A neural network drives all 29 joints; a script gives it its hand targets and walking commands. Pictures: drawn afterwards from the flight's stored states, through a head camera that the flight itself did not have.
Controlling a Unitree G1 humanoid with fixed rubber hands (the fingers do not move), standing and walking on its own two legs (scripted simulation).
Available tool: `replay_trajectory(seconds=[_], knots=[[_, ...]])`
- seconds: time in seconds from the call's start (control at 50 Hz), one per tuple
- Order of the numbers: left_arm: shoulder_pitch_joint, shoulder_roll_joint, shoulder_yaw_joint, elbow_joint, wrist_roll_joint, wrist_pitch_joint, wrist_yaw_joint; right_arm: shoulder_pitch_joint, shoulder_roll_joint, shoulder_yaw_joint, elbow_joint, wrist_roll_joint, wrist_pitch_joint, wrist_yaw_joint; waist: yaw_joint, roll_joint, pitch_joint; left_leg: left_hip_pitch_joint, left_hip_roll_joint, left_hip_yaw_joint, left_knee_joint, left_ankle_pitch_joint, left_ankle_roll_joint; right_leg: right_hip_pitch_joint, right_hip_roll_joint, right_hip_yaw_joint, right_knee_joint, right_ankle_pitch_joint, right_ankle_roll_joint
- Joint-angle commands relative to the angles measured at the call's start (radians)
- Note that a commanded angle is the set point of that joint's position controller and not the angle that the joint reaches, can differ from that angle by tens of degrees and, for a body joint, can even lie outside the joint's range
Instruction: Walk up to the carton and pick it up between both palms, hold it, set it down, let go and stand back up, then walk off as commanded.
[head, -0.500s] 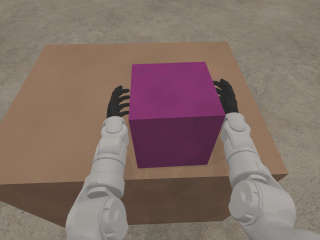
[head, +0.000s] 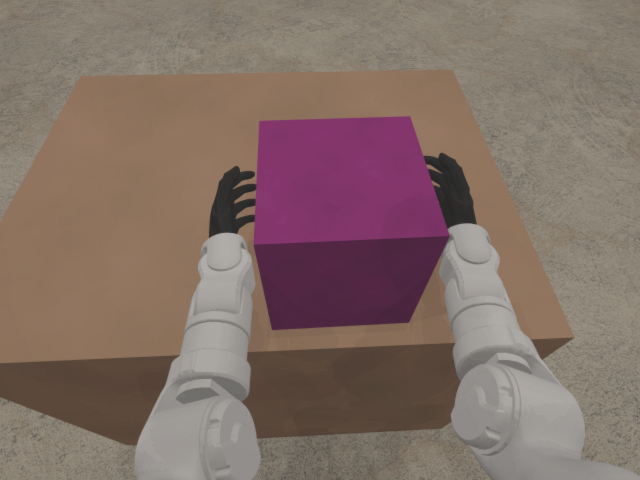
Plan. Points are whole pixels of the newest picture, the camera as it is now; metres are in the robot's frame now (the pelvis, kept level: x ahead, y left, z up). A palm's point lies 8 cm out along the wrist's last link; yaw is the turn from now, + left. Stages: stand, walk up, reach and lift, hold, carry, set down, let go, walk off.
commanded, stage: set down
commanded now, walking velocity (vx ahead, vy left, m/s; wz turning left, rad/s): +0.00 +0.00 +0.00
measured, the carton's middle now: (338, 227) +0.45 +0.01 +0.04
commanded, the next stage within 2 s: none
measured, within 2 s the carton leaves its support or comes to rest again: neither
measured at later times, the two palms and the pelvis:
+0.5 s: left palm (227, 232) +0.41 +0.15 +0.07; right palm (455, 217) +0.44 -0.14 +0.08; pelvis +0.00 +0.00 +0.00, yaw +0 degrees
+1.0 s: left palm (227, 231) +0.42 +0.16 +0.06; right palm (452, 217) +0.45 -0.13 +0.08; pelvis +0.01 +0.01 +0.00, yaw -2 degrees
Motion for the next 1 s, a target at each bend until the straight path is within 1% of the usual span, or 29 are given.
replay_trajectory(seconds=[0.0,0.06,0.12,0.14,0.16,0.22,0.28,0.34,0.4,0.42,0.46,0.52,0.54,0.58,0.6,0.62,0.64,0.66,0.68,0.7,0.72,0.74,0.76,0.78,0.86,0.9,0.92,0.94,0.98], knots=[[-0.514,-0.353,-0.250,-0.036,-0.002,-0.022,-0.084,-0.502,0.386,0.250,-0.019,-0.051,-0.013,0.136,0.018,-0.024,-0.659,0.103,-0.026,0.084,-0.010,0.207,0.012,0.407,-0.023,-0.062,0.061,0.370,0.064],[-0.544,-0.332,-0.235,-0.049,-0.009,-0.029,-0.086,-0.516,0.370,0.237,-0.013,-0.066,-0.017,0.132,0.021,-0.008,-0.714,0.086,-0.027,0.086,-0.010,0.207,0.006,0.445,-0.020,-0.065,0.058,0.383,0.063],[-0.517,-0.324,-0.225,-0.044,-0.001,-0.028,-0.082,-0.479,0.360,0.221,0.015,-0.078,-0.005,0.136,0.015,-0.060,-0.662,0.104,-0.026,0.095,-0.012,0.213,0.022,0.399,-0.025,-0.053,0.045,0.357,0.071],[-0.504,-0.357,-0.254,-0.042,-0.005,-0.035,-0.087,-0.453,0.384,0.215,0.026,-0.093,-0.013,0.141,-0.012,-0.032,-0.680,0.111,-0.026,0.082,-0.009,0.243,0.012,0.389,-0.023,-0.074,0.052,0.382,0.067],[-0.523,-0.318,-0.222,-0.036,0.004,-0.030,-0.085,-0.478,0.351,0.225,0.016,-0.077,-0.015,0.137,0.028,-0.026,-0.646,0.121,-0.021,0.087,0.010,0.275,0.013,0.391,-0.017,-0.058,0.059,0.407,0.061],[-0.476,-0.309,-0.204,-0.025,0.018,-0.035,-0.098,-0.453,0.382,0.240,-0.007,-0.078,-0.017,0.133,0.022,-0.065,-0.619,0.042,-0.041,0.092,-0.012,0.217,0.027,0.476,-0.034,-0.040,0.071,0.466,0.083],[-0.518,-0.313,-0.205,-0.033,0.017,-0.028,-0.086,-0.464,0.365,0.200,0.016,-0.082,-0.004,0.137,-0.004,-0.029,-0.618,0.068,-0.030,0.076,-0.029,0.195,0.030,0.433,-0.034,-0.051,0.050,0.367,0.080],[-0.454,-0.292,-0.186,-0.008,0.020,-0.019,-0.092,-0.455,0.345,0.224,-0.007,-0.074,0.000,0.134,0.033,-0.059,-0.551,0.052,-0.030,0.094,-0.020,0.166,0.035,0.439,-0.037,-0.042,0.057,0.374,0.079],[-0.486,-0.227,-0.185,-0.054,-0.002,-0.036,-0.083,-0.442,0.273,0.207,-0.031,-0.057,-0.014,0.117,0.017,-0.050,-0.652,0.046,-0.041,0.095,-0.020,0.150,0.032,0.487,-0.039,-0.048,0.067,0.395,0.087],[-0.461,-0.286,-0.206,-0.043,-0.003,-0.035,-0.076,-0.427,0.286,0.178,0.020,-0.074,-0.004,0.112,-0.021,-0.026,-0.639,0.064,-0.038,0.078,-0.004,0.200,0.023,0.453,-0.035,-0.056,0.067,0.407,0.082],[-0.480,-0.191,-0.159,-0.023,0.011,-0.048,-0.055,-0.468,0.238,0.175,-0.020,-0.056,0.002,0.107,0.042,-0.045,-0.619,0.034,-0.038,0.096,-0.014,0.180,0.026,0.457,-0.035,-0.029,0.066,0.406,0.086],[-0.441,-0.332,-0.176,-0.027,0.039,-0.034,-0.099,-0.417,0.402,0.205,0.001,-0.086,0.018,0.124,0.005,-0.065,-0.541,-0.005,-0.045,0.091,-0.039,0.124,0.042,0.505,-0.049,-0.034,0.065,0.403,0.094],[-0.449,-0.207,-0.179,-0.041,0.018,-0.043,-0.080,-0.415,0.253,0.188,-0.014,-0.065,0.003,0.114,-0.010,-0.033,-0.635,0.062,-0.036,0.087,-0.028,0.189,0.023,0.490,-0.034,-0.039,0.064,0.428,0.086],[-0.444,-0.216,-0.146,-0.056,0.034,-0.046,-0.055,-0.434,0.247,0.177,-0.035,-0.070,-0.001,0.099,0.045,-0.041,-0.612,0.051,-0.036,0.091,0.006,0.257,0.032,0.427,-0.034,-0.037,0.076,0.409,0.082],[-0.479,-0.329,-0.155,-0.045,0.047,-0.047,-0.073,-0.475,0.391,0.182,-0.044,-0.082,0.015,0.111,0.031,-0.073,-0.522,0.035,-0.037,0.087,-0.019,0.183,0.044,0.436,-0.038,-0.032,0.062,0.373,0.090],[-0.476,-0.257,-0.156,-0.039,0.038,-0.042,-0.067,-0.442,0.270,0.161,-0.019,-0.077,0.009,0.112,0.002,-0.043,-0.611,0.052,-0.035,0.086,-0.012,0.210,0.027,0.443,-0.026,-0.049,0.069,0.389,0.085],[-0.459,-0.145,-0.146,-0.058,0.022,-0.056,-0.044,-0.397,0.160,0.184,0.030,-0.031,0.006,0.103,0.034,-0.030,-0.632,0.075,-0.030,0.091,0.013,0.242,0.024,0.435,-0.030,-0.038,0.084,0.417,0.081],[-0.427,-0.307,-0.144,-0.041,0.059,-0.046,-0.067,-0.421,0.355,0.177,-0.018,-0.070,0.022,0.115,0.027,-0.060,-0.542,0.059,-0.037,0.081,-0.009,0.240,0.031,0.419,-0.030,-0.043,0.062,0.365,0.086],[-0.453,-0.305,-0.168,-0.080,0.043,-0.053,-0.062,-0.431,0.317,0.187,-0.035,-0.062,0.004,0.115,0.032,-0.010,-0.611,0.092,-0.032,0.078,0.003,0.269,0.016,0.422,-0.011,-0.048,0.069,0.378,0.072],[-0.460,-0.311,-0.152,-0.065,0.065,-0.052,-0.065,-0.412,0.350,0.152,0.000,-0.084,0.008,0.120,0.017,-0.035,-0.560,0.080,-0.038,0.075,0.009,0.254,0.016,0.402,-0.018,-0.047,0.060,0.356,0.074],[-0.425,-0.148,-0.143,-0.043,0.030,-0.042,-0.047,-0.371,0.143,0.170,0.004,-0.034,0.011,0.108,0.035,0.009,-0.600,0.092,-0.031,0.093,0.025,0.272,0.016,0.426,-0.030,-0.038,0.082,0.409,0.071],[-0.436,-0.227,-0.146,-0.057,0.047,-0.044,-0.049,-0.414,0.257,0.172,-0.043,-0.035,0.016,0.105,0.042,-0.023,-0.600,0.079,-0.038,0.090,0.014,0.248,0.026,0.410,-0.029,-0.031,0.070,0.376,0.083],[-0.420,-0.145,-0.133,-0.040,0.039,-0.049,-0.031,-0.410,0.158,0.195,-0.029,-0.017,0.009,0.101,0.064,-0.043,-0.633,0.093,-0.032,0.098,0.020,0.281,0.026,0.409,-0.018,-0.027,0.076,0.397,0.077],[-0.402,-0.283,-0.158,-0.040,0.059,-0.039,-0.050,-0.387,0.282,0.180,0.022,-0.044,0.023,0.112,0.024,-0.038,-0.537,0.082,-0.035,0.087,0.011,0.274,0.017,0.388,-0.021,-0.040,0.064,0.381,0.071],[-0.422,-0.292,-0.140,-0.040,0.061,-0.041,-0.065,-0.373,0.292,0.155,-0.008,-0.077,0.014,0.115,0.027,-0.031,-0.568,0.088,-0.033,0.075,0.024,0.290,0.024,0.366,-0.022,-0.042,0.061,0.377,0.069],[-0.389,-0.098,-0.118,-0.050,0.040,-0.065,-0.020,-0.393,0.067,0.166,-0.016,-0.028,-0.002,0.089,0.066,-0.034,-0.686,0.110,-0.027,0.096,0.046,0.322,0.025,0.376,-0.017,-0.024,0.086,0.408,0.072],[-0.441,-0.204,-0.174,-0.068,0.031,-0.073,-0.023,-0.417,0.185,0.186,0.009,-0.031,0.007,0.089,0.033,-0.018,-0.650,0.091,-0.024,0.085,0.045,0.307,0.016,0.366,-0.011,-0.030,0.075,0.351,0.065],[-0.380,-0.103,-0.123,-0.021,0.026,-0.070,-0.019,-0.373,0.117,0.215,-0.005,0.014,0.005,0.084,0.071,-0.025,-0.620,0.072,-0.035,0.093,0.048,0.306,0.024,0.395,-0.020,-0.003,0.069,0.397,0.056],[-0.428,-0.159,-0.160,-0.034,0.015,-0.069,-0.018,-0.440,0.160,0.221,-0.001,0.028,0.006,0.076,0.051,-0.039,-0.614,0.029,-0.036,0.089,0.050,0.308,0.019,0.420,-0.015,-0.010,0.082,0.411,0.060]])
